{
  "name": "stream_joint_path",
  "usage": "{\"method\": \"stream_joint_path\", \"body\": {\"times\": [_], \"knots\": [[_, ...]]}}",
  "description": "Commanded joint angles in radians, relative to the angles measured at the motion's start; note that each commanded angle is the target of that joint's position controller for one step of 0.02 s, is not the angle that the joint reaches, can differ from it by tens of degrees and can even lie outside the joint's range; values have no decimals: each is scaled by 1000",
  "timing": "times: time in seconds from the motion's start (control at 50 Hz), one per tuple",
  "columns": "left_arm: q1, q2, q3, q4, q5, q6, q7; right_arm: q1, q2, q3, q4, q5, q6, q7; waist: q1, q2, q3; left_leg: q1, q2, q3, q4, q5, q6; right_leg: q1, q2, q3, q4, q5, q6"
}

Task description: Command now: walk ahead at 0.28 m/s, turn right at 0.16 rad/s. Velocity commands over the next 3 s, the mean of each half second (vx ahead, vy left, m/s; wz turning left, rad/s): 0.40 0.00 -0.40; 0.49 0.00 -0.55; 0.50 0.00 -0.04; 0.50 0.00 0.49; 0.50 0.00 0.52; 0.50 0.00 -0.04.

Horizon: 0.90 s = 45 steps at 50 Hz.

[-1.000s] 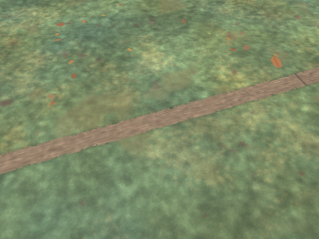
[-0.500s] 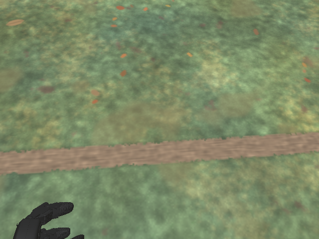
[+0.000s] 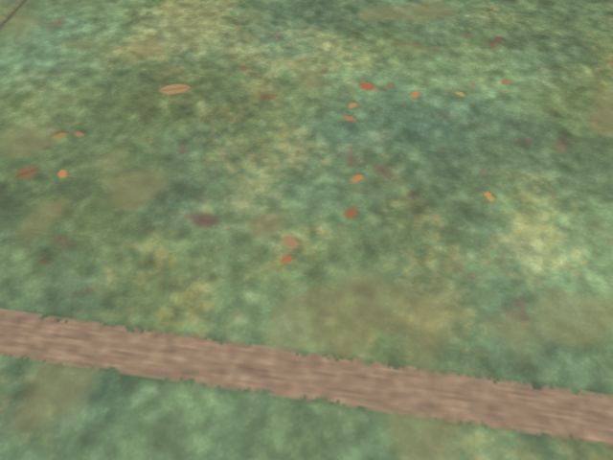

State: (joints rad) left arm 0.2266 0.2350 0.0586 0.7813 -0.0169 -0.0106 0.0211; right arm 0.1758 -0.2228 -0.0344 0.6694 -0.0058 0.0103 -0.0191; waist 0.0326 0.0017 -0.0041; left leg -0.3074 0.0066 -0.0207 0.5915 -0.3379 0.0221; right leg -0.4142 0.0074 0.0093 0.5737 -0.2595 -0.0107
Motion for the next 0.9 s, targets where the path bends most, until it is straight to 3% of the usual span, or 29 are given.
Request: {"method": "stream_joint_path", "body": {"times": [0.02, 0.04, 0.06, 0.1, 0.14, 0.26, 0.28, 0.32, 0.38, 0.4, 0.44, 0.46, 0.48, 0.5, 0.52, 0.54, 0.56, 0.58, 0.6, 0.62, 0.68, 0.74, 0.78, 0.84, 0.9], "knots": [[-209, 104, 23, -159, -17, -59, -5, 266, -283, -91, 10, -28, -37, -3, -164, 247, 14, 258, 423, -628, -452, -456, 266, -490, 25, 99, 343, -281, -17], [-169, 148, 43, -138, -26, -63, -7, 182, -213, -70, -2, -24, -63, -8, -98, 200, 71, 257, 395, -570, -450, -386, 244, -527, 2, 173, 431, -181, -33], [-100, 144, 46, -98, -24, -58, -9, 116, -158, -56, -11, -11, -82, -10, -56, 198, 74, 287, 345, -460, -432, -271, 190, -540, -5, 184, 456, -96, -35], [-54, 129, 50, -53, -5, -51, -10, 84, -120, -49, -8, 7, -97, -9, -43, 155, 60, 318, 285, -275, -432, -37, 122, -518, -27, 175, 486, 37, -15], [-49, 99, 45, -42, -2, -45, -19, 123, -107, -50, 17, -4, -106, -7, -48, 118, 43, 312, 253, -153, -439, 129, 111, -478, -29, 145, 522, 127, 6], [-152, 70, 26, -99, 5, -30, -43, 184, -148, -69, 70, -7, -100, -12, -92, 108, 84, 292, 243, 42, -461, 255, 114, -435, -64, 66, 337, 271, 47], [-190, 63, 21, -118, 0, -28, -50, 193, -157, -72, 77, -9, -96, -13, -100, 94, 101, 291, 250, 60, -465, 250, 113, -419, -69, 46, 296, 280, 48], [-237, 48, 8, -146, -3, -29, -65, 218, -175, -78, 94, 0, -92, -14, -120, 92, 130, 311, 271, 89, -465, 257, 115, -405, -78, 15, 218, 268, 32], [-283, 56, 3, -185, -8, -34, -88, 237, -196, -85, 116, 16, -80, -10, -124, 88, 153, 376, 296, 128, -426, 330, 104, -375, -73, -37, 130, 171, -18], [-283, 64, 4, -194, -8, -35, -95, 228, -208, -87, 119, 20, -76, -9, -111, 94, 146, 385, 298, 148, -389, 439, 96, -333, -58, -64, 104, 121, -40], [-212, 103, 23, -194, -7, -34, -99, 212, -244, -95, 117, 23, -67, -12, -50, 135, 64, 386, 292, 194, -226, 887, 74, -142, 17, -132, 83, 33, -90], [-76, 145, 48, -161, -10, -33, -96, 197, -257, -96, 115, 24, -61, -16, 32, 130, -21, 361, 269, 223, -49, 1044, 54, 45, 67, -154, 35, 58, -122], [92, 213, 81, -115, -11, -28, -81, 199, -250, -89, 107, 25, -65, -21, 111, 99, -119, 214, 232, 242, 182, 1002, 19, 337, 87, -118, -1, 122, -161], [203, 320, 108, -92, -13, -21, -56, 224, -162, -62, 65, -4, -81, -19, 113, -115, -226, -162, 143, 233, 561, 369, -37, 697, -143, 263, -12, 93, -263], [176, 355, 97, -129, -10, -34, -56, 251, -96, -28, 18, 1, -124, -8, 50, -259, -425, -393, -38, 13, 825, -246, -66, 859, -360, 839, -223, -93, -441], [181, 261, 71, -127, 4, -40, -56, 117, -199, -57, 0, 41, -151, 2, 113, -127, -365, -497, 16, -97, 860, -161, -48, 825, -330, 759, -288, -119, -370], [140, 222, 59, -116, 2, -48, -53, 62, -195, -52, -20, 55, -162, 2, 94, -117, -221, -534, 56, -73, 817, -86, -26, 688, -294, 608, -283, -55, -331], [68, 200, 51, -127, -1, -53, -50, 54, -181, -49, -14, 30, -166, -7, 42, -24, -132, -492, 100, -68, 731, -17, -20, 518, -243, 493, -281, 31, -296], [8, 172, 41, -140, 6, -56, -49, 65, -191, -59, -8, 7, -159, -12, -3, -27, -85, -419, 125, -67, 660, 24, -24, 384, -205, 409, -293, 138, -281], [-26, 160, 37, -158, 15, -57, -45, 86, -193, -63, -8, 0, -144, -7, -38, -37, -66, -359, 136, -72, 633, 49, -28, 295, -179, 372, -320, 192, -284], [-32, 167, 40, -151, 10, -66, -34, 81, -159, -56, -17, -12, -113, -1, -66, -45, -33, -330, 130, -43, 514, 88, -68, 162, -151, 300, -357, 298, -298], [-3, 192, 49, -136, 1, -60, -19, -40, -127, -38, -51, -19, -113, 1, -33, -51, 3, -307, 95, -23, 277, 275, -92, 95, -94, 232, -350, 302, -258], [31, 196, 52, -126, -6, -52, -15, -127, -108, -27, -67, -11, -121, 11, 7, -66, 6, -244, 52, -14, 104, 395, -93, 80, -68, 218, -326, 234, -229], [88, 205, 55, -109, -18, -42, -12, -198, -133, -30, -90, 11, -133, 26, 36, -78, -2, -205, 18, -36, -12, 412, -88, 141, -107, 303, -276, 152, -222], [100, 200, 56, -107, -13, -34, -9, -174, -177, -50, -96, 16, -144, 36, 11, -112, -16, -151, 7, -59, -76, 305, -50, 231, -142, 402, -179, 125, -193]]}}
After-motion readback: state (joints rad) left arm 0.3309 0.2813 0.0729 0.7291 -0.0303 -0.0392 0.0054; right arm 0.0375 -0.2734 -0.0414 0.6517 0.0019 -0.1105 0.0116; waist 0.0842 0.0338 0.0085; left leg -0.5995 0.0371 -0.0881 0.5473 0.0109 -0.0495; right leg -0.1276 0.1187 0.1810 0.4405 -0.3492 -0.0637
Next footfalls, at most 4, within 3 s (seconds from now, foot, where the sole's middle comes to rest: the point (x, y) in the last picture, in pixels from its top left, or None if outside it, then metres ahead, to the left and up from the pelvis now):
0.48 right None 0.31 -0.20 -0.77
0.96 left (379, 396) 0.64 -0.13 -0.77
1.44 right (530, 382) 0.69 -0.48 -0.77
1.94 left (455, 255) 1.06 -0.36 -0.77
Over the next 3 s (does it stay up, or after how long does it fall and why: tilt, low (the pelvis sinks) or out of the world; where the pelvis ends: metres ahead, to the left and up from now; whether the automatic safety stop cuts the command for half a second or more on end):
stays up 1.44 -0.44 0.00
